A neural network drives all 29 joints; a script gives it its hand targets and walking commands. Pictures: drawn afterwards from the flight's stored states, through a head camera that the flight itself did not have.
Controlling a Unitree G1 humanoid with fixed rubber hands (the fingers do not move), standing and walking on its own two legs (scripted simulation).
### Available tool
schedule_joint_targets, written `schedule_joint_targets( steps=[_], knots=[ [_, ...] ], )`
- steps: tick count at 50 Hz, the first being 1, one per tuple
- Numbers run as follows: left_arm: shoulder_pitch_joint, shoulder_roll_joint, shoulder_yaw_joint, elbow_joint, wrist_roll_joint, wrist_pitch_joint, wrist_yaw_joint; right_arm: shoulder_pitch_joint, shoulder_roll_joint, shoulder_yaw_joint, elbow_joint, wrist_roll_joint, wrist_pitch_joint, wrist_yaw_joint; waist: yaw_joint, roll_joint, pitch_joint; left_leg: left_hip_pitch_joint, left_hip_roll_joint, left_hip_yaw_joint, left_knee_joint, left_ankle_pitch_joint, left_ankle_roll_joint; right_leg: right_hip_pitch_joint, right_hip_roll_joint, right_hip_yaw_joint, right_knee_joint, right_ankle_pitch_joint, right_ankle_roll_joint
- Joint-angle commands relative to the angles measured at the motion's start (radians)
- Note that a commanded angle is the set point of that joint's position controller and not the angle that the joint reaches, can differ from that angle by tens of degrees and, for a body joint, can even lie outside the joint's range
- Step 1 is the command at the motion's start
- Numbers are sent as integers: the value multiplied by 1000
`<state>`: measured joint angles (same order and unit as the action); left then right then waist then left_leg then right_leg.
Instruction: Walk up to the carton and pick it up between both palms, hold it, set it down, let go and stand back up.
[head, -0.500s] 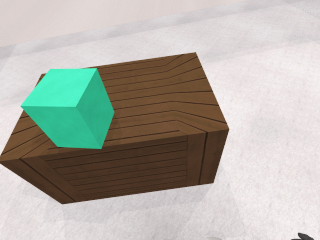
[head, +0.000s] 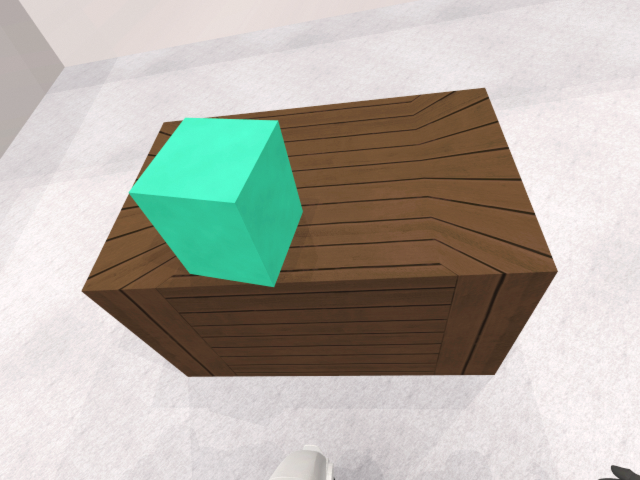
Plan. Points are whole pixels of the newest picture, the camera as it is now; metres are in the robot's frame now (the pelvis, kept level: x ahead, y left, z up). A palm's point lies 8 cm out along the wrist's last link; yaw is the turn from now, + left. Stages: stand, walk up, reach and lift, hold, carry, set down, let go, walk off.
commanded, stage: walk up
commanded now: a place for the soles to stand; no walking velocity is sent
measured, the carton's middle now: (230, 203) +0.61 +0.26 -0.06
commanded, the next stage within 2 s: none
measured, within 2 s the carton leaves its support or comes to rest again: neither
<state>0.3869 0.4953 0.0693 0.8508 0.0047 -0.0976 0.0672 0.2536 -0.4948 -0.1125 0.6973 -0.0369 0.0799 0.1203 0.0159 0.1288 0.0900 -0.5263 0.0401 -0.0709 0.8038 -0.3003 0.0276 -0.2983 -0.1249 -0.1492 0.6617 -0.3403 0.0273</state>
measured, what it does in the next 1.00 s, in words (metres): walks ahead: left foot, then right foot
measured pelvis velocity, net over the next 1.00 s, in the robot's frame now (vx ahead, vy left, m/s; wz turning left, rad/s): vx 0.13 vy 0.10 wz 0.09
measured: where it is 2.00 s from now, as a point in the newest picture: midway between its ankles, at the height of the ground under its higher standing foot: (283, 474)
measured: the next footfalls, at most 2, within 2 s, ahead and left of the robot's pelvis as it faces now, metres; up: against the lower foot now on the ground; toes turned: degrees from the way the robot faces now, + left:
left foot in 0.04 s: +0.13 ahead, +0.15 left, +0.00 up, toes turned +0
right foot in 0.54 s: +0.14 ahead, -0.04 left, +0.00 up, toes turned -2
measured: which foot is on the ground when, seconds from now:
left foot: up 0.00-0.02, down 0.04-0.54, up 0.56-1.00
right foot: down 0.00-0.06, up 0.08-0.52, down 0.54-1.00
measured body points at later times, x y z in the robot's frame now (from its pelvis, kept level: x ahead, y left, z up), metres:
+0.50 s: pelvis +0.05 +0.06 +0.01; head +0.07 +0.02 +0.46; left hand +0.08 +0.44 -0.04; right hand +0.16 -0.26 -0.11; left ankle +0.09 +0.15 -0.72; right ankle +0.10 -0.04 -0.70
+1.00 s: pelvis +0.13 +0.10 +0.00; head +0.18 +0.05 +0.45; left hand +0.11 +0.47 -0.05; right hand +0.27 -0.22 -0.12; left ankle +0.21 +0.25 -0.70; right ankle +0.10 -0.04 -0.72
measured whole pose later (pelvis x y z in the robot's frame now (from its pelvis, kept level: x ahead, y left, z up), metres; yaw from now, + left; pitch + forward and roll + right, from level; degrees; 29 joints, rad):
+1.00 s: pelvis +0.13 +0.10 +0.00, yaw +5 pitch -2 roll +0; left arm 0.40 0.48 0.06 0.85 0.00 -0.10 0.07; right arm 0.20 -0.49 -0.11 0.71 -0.04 0.08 0.11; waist 0.00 0.12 0.14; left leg -0.49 0.04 -0.01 0.77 -0.32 0.05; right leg -0.19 -0.09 -0.09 0.63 -0.40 0.02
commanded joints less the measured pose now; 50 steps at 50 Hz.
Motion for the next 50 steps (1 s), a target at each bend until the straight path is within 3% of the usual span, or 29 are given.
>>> schedule_joint_targets(
  steps=[1,2,4,5,6,7,8,11,12,16,18,19,23,24,25,26,27,28,29,31,33,34,36,37,38,42,45,48,50],
  knots=[
    [-4,214,60,-86,19,11,14,192,-214,-100,15,-45,-43,-10,-153,49,-183,478,26,-127,-304,-173,38,-279,-116,55,237,-84,-121],
    [13,145,30,-96,14,23,12,146,-259,-106,-25,-55,-45,-23,-122,263,-76,392,135,-448,-501,-314,62,-428,64,1,412,-293,-70],
    [7,229,52,-61,7,34,15,64,-281,-103,-54,-23,-50,-27,-109,130,-71,305,188,-577,-645,-549,81,-430,65,121,508,-248,-71],
    [-7,247,51,-48,0,43,12,43,-302,-102,-46,-16,-47,-31,-119,148,-16,248,171,-558,-683,-601,46,-409,53,153,529,-228,-71],
    [46,257,52,-34,3,44,12,13,-269,-95,-41,-10,-47,-39,-98,158,-7,234,121,-461,-639,-460,-33,-386,37,186,521,-147,-67],
    [105,246,54,-20,-4,44,7,14,-215,-76,-52,-21,-43,-47,-79,153,-40,260,86,-350,-581,-330,-50,-343,39,172,448,-99,-59],
    [144,246,58,13,-12,41,8,10,-174,-62,-52,-21,-47,-45,-58,114,-71,313,64,-305,-538,-247,-4,-343,11,157,420,-59,-58],
    [79,203,56,-18,-9,32,2,72,-134,-49,-67,-20,-62,-46,-103,57,-132,474,67,-277,-500,-77,56,-374,36,123,329,-58,-33],
    [63,210,55,-27,0,27,3,92,-145,-53,-62,-18,-55,-42,-106,17,-121,450,61,-267,-510,-109,59,-352,30,111,326,-56,-31],
    [61,201,49,-19,-5,50,-1,26,-193,-60,-90,-28,-40,-34,-93,77,-48,297,68,-294,-603,-387,74,-302,41,68,259,-64,-16],
    [51,192,48,-13,-7,32,4,21,-187,-51,-97,-32,-43,-23,-73,10,-23,260,111,-326,-592,-370,158,-243,41,68,174,-39,-33],
    [105,196,48,-14,-1,23,4,-25,-181,-51,-98,-28,-42,-22,-63,43,-93,239,123,-302,-523,-351,204,-173,48,73,124,-56,-39],
    [190,164,63,33,2,5,16,-92,-154,-43,-106,-26,-35,-9,-3,-34,-73,136,70,-207,-430,-242,153,19,77,47,-89,78,-58],
    [291,172,70,67,3,-5,22,-152,-128,-35,-132,-31,-29,-14,72,-116,-102,17,48,-179,-292,-266,150,202,51,83,-181,155,-73],
    [277,241,79,58,12,-12,28,-120,-82,-27,-122,-25,-23,-19,67,-277,-72,-140,-28,-101,-119,-343,92,321,-23,200,-276,89,-94],
    [256,305,96,22,29,-12,26,-62,-68,-20,-116,-28,-22,-22,55,-392,-117,-240,-123,-7,137,-304,22,375,-208,494,-380,-164,-136],
    [139,334,106,-30,39,-12,38,-8,-100,-34,-88,-37,-14,-20,4,-279,6,-281,-99,-70,281,-204,-5,204,-334,647,-443,-334,-186],
    [57,334,105,-74,33,-15,41,71,-130,-32,-63,-32,-18,-19,-39,-195,71,-267,-71,-107,288,-175,-14,102,-362,679,-469,-411,-220],
    [39,355,101,-58,26,-16,41,-1,-172,-47,-62,-33,-18,-15,-21,-212,104,-252,-3,-125,299,-157,5,26,-388,680,-484,-472,-263],
    [4,259,77,-62,24,-34,37,0,-165,-59,-32,-21,-25,-4,-64,-79,118,-185,-14,-141,331,-31,-20,18,-263,494,-419,-303,-225],
    [75,264,69,-53,18,-35,27,53,-146,-52,-28,-6,-27,-6,-32,-206,-25,-125,-35,-57,291,35,-46,152,-148,336,-371,-33,-161],
    [133,239,72,-18,15,-34,26,19,-122,-47,-50,-15,-26,-6,1,-186,3,-139,-32,-77,279,64,-33,177,-115,307,-321,191,-95],
    [142,271,81,-42,5,-30,19,-28,-113,-39,-52,-13,-19,-11,6,-335,19,-177,-33,-37,244,56,-31,243,-103,228,-238,557,-101],
    [130,265,82,-51,7,-26,15,-51,-94,-33,-58,-9,-22,-9,8,-285,15,-138,-11,-11,189,57,-46,230,-124,198,-230,615,-133],
    [151,259,84,-46,4,-29,16,-69,-96,-30,-58,-6,-22,-12,20,-323,23,-174,-33,0,189,44,-27,288,-124,223,-220,698,-88],
    [156,263,86,-65,4,-28,20,-127,-75,-21,-99,-16,-22,-8,27,-313,-22,-144,20,77,81,-6,-18,297,-177,241,-178,738,-206],
    [178,277,79,-58,2,-15,29,-195,-100,-31,-113,-27,-29,-11,70,-261,-23,-139,41,89,-19,-1,-1,343,-163,245,-104,714,-196],
    [108,310,85,-77,1,-10,31,-108,-110,-46,-107,-23,-36,-14,-4,-233,-134,138,71,45,-144,56,51,200,-229,223,-43,602,-197],
    [32,255,64,-92,-4,-3,24,87,-162,-77,-13,-23,-50,-27,-127,-138,-184,454,13,41,-292,219,51,8,-107,118,157,405,-107]
  ],
)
